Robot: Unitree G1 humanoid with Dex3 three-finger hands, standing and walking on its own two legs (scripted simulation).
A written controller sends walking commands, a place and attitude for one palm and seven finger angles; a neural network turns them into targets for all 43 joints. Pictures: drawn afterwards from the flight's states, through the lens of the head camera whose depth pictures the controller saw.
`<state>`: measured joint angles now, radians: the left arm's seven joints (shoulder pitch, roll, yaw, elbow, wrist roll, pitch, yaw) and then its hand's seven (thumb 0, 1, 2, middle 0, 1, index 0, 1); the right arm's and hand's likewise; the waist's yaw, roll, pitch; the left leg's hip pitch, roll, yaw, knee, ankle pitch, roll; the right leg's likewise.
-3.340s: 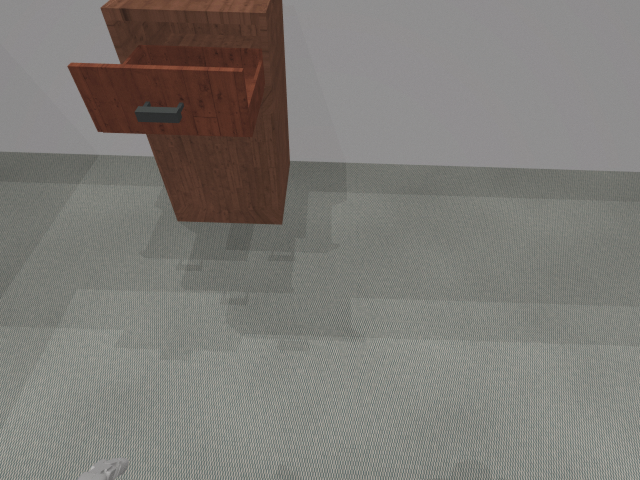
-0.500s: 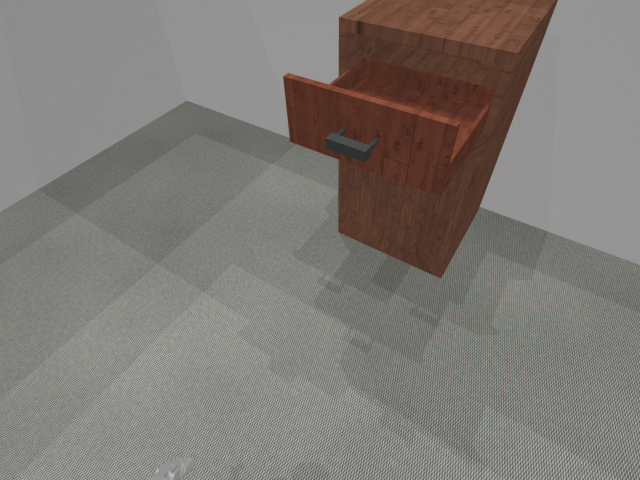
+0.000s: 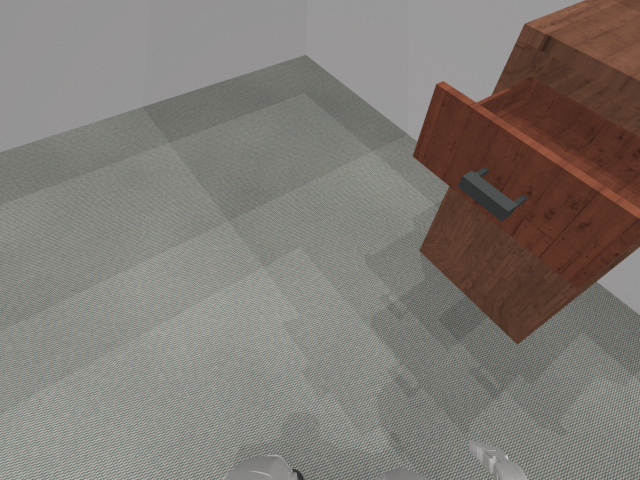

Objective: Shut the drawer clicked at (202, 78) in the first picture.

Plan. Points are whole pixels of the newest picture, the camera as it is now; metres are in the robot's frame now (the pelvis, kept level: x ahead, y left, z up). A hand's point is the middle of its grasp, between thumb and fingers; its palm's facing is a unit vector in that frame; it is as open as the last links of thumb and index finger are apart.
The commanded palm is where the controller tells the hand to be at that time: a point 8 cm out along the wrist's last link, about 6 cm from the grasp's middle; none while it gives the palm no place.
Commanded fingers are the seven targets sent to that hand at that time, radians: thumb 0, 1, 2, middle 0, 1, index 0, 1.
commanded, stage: turn to face it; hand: left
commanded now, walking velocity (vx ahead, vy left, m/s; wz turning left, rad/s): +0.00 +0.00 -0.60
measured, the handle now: (494, 190) +0.61 -0.25 -0.02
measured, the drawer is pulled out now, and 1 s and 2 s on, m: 0.29 0.29 0.29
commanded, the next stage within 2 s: take the last steps up to it in 1.32 s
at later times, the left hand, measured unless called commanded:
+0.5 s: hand out of the picture +0.11 +0.13 -0.15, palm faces -0.20 -0.95 -0.23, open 7.4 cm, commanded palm none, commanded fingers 0.00 0.90 0.90 -0.20 -0.30 -0.20 -0.30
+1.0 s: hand (235, 417) +0.21 +0.15 -0.16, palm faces -0.43 -0.87 -0.23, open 7.4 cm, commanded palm none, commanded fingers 0.00 0.90 0.90 -0.20 -0.30 -0.20 -0.30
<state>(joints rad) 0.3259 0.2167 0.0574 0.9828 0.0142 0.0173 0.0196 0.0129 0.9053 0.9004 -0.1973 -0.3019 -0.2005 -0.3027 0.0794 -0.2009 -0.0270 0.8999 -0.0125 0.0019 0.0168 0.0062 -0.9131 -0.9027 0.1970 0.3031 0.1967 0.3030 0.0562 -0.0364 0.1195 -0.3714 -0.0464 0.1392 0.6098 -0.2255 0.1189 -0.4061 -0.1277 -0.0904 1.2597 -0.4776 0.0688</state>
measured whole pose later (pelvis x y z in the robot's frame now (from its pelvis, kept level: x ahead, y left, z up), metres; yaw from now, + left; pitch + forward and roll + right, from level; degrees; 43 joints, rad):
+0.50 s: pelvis +0.02 -0.05 +0.01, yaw -15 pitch +0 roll +0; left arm 0.26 0.18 0.07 0.96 0.03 0.05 -0.01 0.01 0.91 0.90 -0.20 -0.30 -0.20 -0.30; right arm 0.25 -0.20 -0.07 1.01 -0.01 0.03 -0.02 0.01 -0.91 -0.90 0.20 0.30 0.20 0.30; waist -0.01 0.02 0.04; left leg -0.31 0.13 0.30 0.63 -0.33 0.01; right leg -0.21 -0.03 -0.07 0.56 -0.36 0.01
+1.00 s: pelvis +0.04 -0.01 +0.01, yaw -32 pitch -1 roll -1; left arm 0.20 0.27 0.11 0.93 0.02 0.07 0.00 0.01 0.90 0.90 -0.20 -0.30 -0.20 -0.30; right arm 0.12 -0.18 -0.03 0.89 -0.02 0.01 -0.02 0.01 -0.91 -0.90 0.20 0.30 0.20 0.30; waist 0.03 -0.05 0.08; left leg -0.28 0.06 0.10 0.57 -0.28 0.01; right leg -0.40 0.04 0.09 0.96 -0.50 0.03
